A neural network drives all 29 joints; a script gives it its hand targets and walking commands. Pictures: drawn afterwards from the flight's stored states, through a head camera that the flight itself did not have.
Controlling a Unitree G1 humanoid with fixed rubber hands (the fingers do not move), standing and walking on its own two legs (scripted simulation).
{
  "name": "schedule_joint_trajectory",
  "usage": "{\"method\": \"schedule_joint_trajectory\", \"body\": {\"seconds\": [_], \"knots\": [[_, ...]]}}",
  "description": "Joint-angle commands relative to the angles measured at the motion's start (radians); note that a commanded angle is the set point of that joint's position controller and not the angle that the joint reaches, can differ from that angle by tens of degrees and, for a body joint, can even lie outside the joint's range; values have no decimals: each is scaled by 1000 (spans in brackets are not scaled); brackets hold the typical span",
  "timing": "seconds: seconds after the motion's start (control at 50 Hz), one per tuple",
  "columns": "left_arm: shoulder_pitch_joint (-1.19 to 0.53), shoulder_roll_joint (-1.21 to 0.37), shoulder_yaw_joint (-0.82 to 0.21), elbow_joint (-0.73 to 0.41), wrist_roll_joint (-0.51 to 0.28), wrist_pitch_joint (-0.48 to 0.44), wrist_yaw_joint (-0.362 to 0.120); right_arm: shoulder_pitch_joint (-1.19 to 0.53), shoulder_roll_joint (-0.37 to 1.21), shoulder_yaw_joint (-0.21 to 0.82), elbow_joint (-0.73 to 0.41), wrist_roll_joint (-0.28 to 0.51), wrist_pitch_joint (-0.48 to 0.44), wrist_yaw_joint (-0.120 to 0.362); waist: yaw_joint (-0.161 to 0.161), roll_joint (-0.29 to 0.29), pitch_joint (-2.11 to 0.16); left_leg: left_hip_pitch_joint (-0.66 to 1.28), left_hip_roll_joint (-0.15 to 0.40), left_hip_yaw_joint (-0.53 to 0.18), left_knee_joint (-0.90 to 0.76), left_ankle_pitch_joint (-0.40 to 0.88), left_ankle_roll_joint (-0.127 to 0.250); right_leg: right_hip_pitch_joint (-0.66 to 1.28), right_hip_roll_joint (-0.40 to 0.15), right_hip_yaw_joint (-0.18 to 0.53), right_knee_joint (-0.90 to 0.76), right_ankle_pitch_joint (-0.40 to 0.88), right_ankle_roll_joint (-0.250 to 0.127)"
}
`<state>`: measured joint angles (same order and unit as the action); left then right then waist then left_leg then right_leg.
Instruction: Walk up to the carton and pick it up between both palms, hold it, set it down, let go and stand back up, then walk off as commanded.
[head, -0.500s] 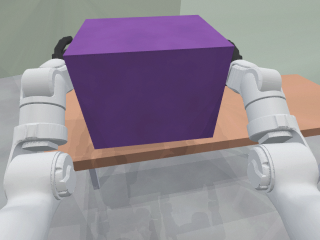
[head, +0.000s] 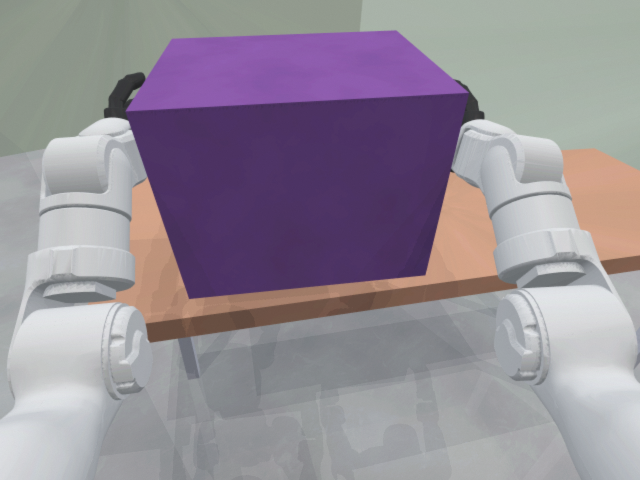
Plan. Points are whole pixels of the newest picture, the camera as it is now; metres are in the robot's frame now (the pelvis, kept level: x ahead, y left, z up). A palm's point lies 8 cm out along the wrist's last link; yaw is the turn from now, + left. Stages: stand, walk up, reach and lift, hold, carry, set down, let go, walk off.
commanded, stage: hold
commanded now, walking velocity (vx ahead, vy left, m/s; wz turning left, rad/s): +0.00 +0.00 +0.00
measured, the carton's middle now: (298, 157) +0.41 +0.03 +0.28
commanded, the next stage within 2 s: none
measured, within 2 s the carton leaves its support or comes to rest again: neither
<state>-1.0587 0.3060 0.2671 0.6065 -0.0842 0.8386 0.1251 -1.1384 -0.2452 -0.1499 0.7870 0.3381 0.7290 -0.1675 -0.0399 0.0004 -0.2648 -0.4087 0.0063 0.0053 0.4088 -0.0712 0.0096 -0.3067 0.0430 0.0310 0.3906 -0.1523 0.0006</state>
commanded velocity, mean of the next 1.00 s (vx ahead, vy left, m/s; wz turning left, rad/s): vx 0.00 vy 0.00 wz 0.00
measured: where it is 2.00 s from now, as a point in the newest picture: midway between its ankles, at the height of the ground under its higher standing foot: outside the picture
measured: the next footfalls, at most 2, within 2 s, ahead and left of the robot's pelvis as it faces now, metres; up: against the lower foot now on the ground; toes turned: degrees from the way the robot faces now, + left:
none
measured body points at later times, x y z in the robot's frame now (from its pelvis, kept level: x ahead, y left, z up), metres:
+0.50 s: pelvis +0.00 +0.00 +0.00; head -0.07 +0.02 +0.44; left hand +0.40 +0.21 +0.31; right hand +0.40 -0.16 +0.32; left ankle +0.09 +0.10 -0.74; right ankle +0.03 -0.12 -0.74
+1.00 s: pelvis +0.00 +0.00 +0.00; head -0.07 +0.02 +0.44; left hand +0.40 +0.21 +0.31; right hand +0.40 -0.16 +0.32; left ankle +0.09 +0.10 -0.74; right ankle +0.03 -0.12 -0.74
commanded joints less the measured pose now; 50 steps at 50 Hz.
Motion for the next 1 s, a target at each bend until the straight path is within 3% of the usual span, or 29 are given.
{"method": "schedule_joint_trajectory", "body": {"seconds": [0.0,0.02,0.04,0.12,0.14,0.16,0.18,0.22,0.28,0.38,0.46,0.48,0.5,0.56,0.6,0.64,0.76,0.78,0.8,0.84,0.98], "knots": [[-898,-679,-303,-235,-101,-51,-220,-985,535,306,-340,252,-20,177,-6,100,-510,295,43,-83,-87,-132,-20,174,37,59,-95,78,-37],[-874,-690,-308,-233,-100,-49,-220,-948,526,301,-323,247,-16,177,-18,110,-488,294,46,-88,-91,-138,-25,170,40,65,-92,91,-40],[-892,-666,-288,-222,-98,-47,-222,-994,539,310,-358,258,-15,176,8,91,-500,274,41,-82,-85,-135,-15,183,36,68,-96,80,-37],[-909,-676,-303,-227,-99,-53,-217,-1008,543,301,-341,250,-19,179,1,104,-504,270,44,-93,-92,-161,-17,163,38,64,-88,68,-41],[-905,-687,-305,-206,-99,-51,-219,-988,524,282,-309,236,-15,179,-17,112,-471,266,52,-91,-105,-188,-25,152,39,61,-92,46,-39],[-915,-680,-307,-220,-98,-50,-218,-991,531,295,-309,243,-15,182,-5,116,-486,271,53,-96,-108,-177,-22,159,40,60,-89,57,-40],[-865,-666,-276,-183,-80,-46,-222,-981,536,295,-310,236,-14,180,4,82,-454,253,46,-85,-103,-176,-12,174,36,69,-100,56,-37],[-882,-671,-287,-202,-87,-52,-222,-990,546,303,-313,240,-19,181,7,93,-480,269,41,-82,-101,-173,-13,159,32,66,-100,43,-37],[-904,-678,-311,-245,-104,-52,-218,-982,545,313,-343,254,-18,176,-7,100,-522,294,37,-85,-83,-117,-19,177,37,58,-94,86,-39],[-907,-675,-308,-210,-101,-54,-219,-978,523,287,-299,230,-17,181,-12,120,-481,280,50,-92,-105,-188,-24,147,37,61,-96,46,-40],[-875,-673,-293,-211,-96,-49,-219,-995,537,314,-361,246,-21,176,0,83,-500,279,38,-78,-85,-120,-12,174,38,63,-99,80,-37],[-881,-670,-285,-188,-89,-49,-223,-1000,531,295,-339,236,-18,174,3,91,-471,257,41,-74,-96,-171,-14,163,34,71,-106,37,-37],[-901,-676,-307,-243,-104,-54,-220,-987,551,310,-351,250,-20,175,6,97,-512,273,42,-77,-88,-130,-16,184,38,65,-90,83,-39],[-876,-677,-302,-228,-96,-51,-218,-973,536,311,-344,250,-20,176,-6,92,-491,280,45,-86,-93,-130,-18,175,43,62,-91,87,-39],[-878,-653,-275,-208,-70,-47,-224,-970,539,303,-293,244,-13,174,9,100,-462,265,39,-71,-94,-161,-16,177,33,68,-101,47,-36],[-893,-672,-289,-212,-89,-49,-225,-1015,546,309,-353,250,-22,173,7,85,-501,275,38,-80,-89,-139,-14,172,34,61,-99,56,-37],[-875,-681,-296,-212,-94,-48,-222,-984,537,306,-342,246,-20,176,-4,93,-498,282,47,-87,-92,-149,-19,175,40,62,-92,78,-38],[-902,-686,-311,-206,-101,-49,-221,-985,516,287,-316,239,-17,178,-19,115,-490,277,46,-96,-100,-178,-25,161,36,62,-93,59,-40],[-867,-674,-287,-215,-92,-47,-223,-995,543,312,-364,252,-20,177,7,80,-496,278,45,-83,-86,-127,-13,184,37,67,-98,86,-39],[-902,-682,-301,-210,-96,-51,-222,-987,530,288,-306,240,-16,179,-13,108,-471,280,46,-93,-94,-154,-22,150,36,66,-98,62,-40],[-873,-667,-291,-210,-88,-49,-221,-987,533,310,-337,247,-19,176,0,91,-498,286,38,-80,-86,-134,-17,175,37,62,-98,75,-37]]}}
